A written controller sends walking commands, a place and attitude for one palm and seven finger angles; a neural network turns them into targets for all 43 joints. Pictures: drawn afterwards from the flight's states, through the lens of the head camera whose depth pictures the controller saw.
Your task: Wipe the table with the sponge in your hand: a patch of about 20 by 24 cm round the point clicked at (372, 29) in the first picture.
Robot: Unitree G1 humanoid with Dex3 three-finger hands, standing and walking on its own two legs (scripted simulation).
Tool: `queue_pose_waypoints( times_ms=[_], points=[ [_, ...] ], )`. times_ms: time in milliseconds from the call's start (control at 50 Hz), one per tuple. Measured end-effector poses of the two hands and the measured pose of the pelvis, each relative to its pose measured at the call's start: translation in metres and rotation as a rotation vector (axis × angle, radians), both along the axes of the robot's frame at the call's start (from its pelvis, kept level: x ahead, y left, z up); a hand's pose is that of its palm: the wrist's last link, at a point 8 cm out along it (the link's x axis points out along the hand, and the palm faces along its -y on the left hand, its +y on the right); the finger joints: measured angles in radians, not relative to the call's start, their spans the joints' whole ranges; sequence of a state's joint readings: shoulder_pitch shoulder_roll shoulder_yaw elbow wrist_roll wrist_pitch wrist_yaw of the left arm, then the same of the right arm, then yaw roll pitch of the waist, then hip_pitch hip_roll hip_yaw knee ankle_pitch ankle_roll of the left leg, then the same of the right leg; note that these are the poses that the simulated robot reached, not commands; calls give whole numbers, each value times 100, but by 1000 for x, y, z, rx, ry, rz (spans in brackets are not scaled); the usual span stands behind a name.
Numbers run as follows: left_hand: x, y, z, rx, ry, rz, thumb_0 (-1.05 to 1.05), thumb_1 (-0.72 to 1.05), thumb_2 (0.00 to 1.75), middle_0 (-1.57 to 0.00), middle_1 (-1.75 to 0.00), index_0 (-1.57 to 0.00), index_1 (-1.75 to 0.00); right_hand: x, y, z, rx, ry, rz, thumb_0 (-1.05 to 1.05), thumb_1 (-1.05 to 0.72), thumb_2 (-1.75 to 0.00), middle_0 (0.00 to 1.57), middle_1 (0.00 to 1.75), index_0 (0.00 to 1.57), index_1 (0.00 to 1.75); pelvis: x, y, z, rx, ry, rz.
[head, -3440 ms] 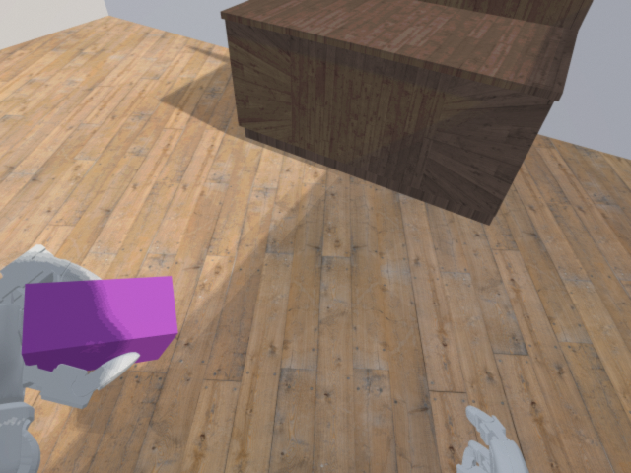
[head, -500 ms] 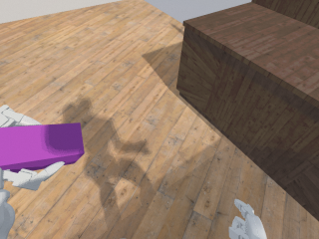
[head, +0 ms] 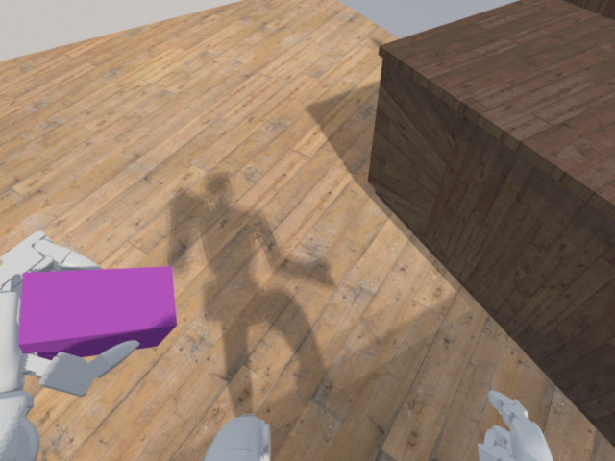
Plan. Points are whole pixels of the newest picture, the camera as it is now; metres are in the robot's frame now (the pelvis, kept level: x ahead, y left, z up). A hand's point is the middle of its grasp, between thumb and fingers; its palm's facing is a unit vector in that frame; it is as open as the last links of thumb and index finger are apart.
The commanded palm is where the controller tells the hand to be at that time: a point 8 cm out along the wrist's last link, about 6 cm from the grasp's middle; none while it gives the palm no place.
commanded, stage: walk to a spot facing it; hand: left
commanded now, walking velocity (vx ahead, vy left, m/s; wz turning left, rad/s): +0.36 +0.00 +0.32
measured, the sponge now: (122, 313) +0.23 +0.19 +0.14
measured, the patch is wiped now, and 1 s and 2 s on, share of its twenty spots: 0.00 0.00 0.00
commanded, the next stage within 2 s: turn to face it in 1.10 s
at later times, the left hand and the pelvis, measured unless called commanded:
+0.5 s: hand (72, 204) +0.33 +0.25 +0.20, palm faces +0.47 -0.76 -0.45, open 9.9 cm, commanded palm +0.28 +0.30 +0.18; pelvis +0.14 +0.00 +0.00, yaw +5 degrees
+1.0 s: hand (88, 153) +0.43 +0.29 +0.18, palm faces +0.60 -0.65 -0.46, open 9.9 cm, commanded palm +0.36 +0.32 +0.18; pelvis +0.28 +0.01 -0.02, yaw +16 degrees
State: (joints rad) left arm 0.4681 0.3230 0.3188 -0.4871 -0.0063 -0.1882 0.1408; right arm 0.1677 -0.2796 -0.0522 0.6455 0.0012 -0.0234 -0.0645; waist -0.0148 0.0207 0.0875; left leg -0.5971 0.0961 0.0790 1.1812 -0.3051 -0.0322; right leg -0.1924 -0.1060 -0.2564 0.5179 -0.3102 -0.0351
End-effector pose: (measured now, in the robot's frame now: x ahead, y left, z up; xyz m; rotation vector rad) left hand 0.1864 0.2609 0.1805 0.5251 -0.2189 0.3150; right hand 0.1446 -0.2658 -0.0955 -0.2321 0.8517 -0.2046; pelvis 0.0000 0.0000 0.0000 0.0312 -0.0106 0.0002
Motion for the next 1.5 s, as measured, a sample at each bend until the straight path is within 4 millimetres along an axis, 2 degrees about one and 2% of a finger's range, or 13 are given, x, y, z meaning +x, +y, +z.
queue_pose_waypoints(
  times_ms=[160,240,320,460,560,680,760,860,980,1100,1260,1380,1500],
  points=[
    [38,19,26,80,-126,6,0,-47,99,-78,-134,-77,-133,59,2,18,-59,-18,13,1,-91,-90,20,29,19,29,56,6,-3,-2,21,21],
    [64,42,10,56,-180,45,0,-47,99,-78,-134,-77,-133,95,26,5,-48,-65,12,1,-91,-90,20,29,20,29,86,21,-21,-5,2,20],
    [93,53,-2,13,-150,72,0,-47,99,-78,-134,-77,-133,124,65,1,48,-74,67,1,-91,-90,20,29,19,29,100,20,-18,-23,-12,58],
    [97,31,27,47,-151,47,0,-47,99,-77,-134,-77,-133,161,105,8,167,-82,179,1,-91,-90,21,30,20,29,133,8,-1,-56,10,85],
    [103,24,32,95,-118,144,0,-47,99,-77,-134,-77,-133,193,93,-2,182,-59,224,1,-90,-90,21,30,20,30,164,-9,-1,-60,13,113],
    [132,17,-4,-9,-80,282,0,-47,99,-77,-134,-77,-134,241,48,-25,104,-25,258,1,-91,-90,21,30,20,30,197,-29,-16,-37,-13,184],
    [154,8,-13,-72,-42,263,0,-47,99,-77,-134,-77,-134,270,22,-9,27,-14,248,1,-91,-90,21,30,20,29,217,-31,-8,-19,-14,206],
    [177,11,4,6,-53,202,0,-47,99,-77,-134,-77,-134,304,10,16,-51,-23,244,1,-91,-90,20,29,20,29,243,-28,-1,-6,3,247],
    [189,46,17,103,-146,233,0,-48,99,-77,-134,-77,-134,347,36,16,-95,-51,265,1,-91,-90,20,29,20,29,277,0,-16,-14,17,272],
    [207,79,8,104,-149,289,0,-48,99,-77,-134,-76,-134,376,103,1,46,-62,320,1,-91,-90,20,29,19,29,296,11,-19,-39,-8,328],
    [195,61,30,82,-118,353,0,-48,100,-77,-135,-76,-134,401,163,7,186,-50,488,1,-91,-90,21,30,20,29,328,7,-1,-68,8,393],
    [197,53,19,80,-76,505,0,-48,100,-77,-135,-76,-134,440,158,-1,200,-76,546,1,-90,-90,21,30,20,30,359,-11,-6,-35,-5,371],
    [253,36,-12,-77,-87,504,0,-48,100,-77,-135,-76,-134,480,112,-3,137,-129,523,1,-91,-90,21,30,20,30,374,-30,-13,-13,-23,350]
  ],
)
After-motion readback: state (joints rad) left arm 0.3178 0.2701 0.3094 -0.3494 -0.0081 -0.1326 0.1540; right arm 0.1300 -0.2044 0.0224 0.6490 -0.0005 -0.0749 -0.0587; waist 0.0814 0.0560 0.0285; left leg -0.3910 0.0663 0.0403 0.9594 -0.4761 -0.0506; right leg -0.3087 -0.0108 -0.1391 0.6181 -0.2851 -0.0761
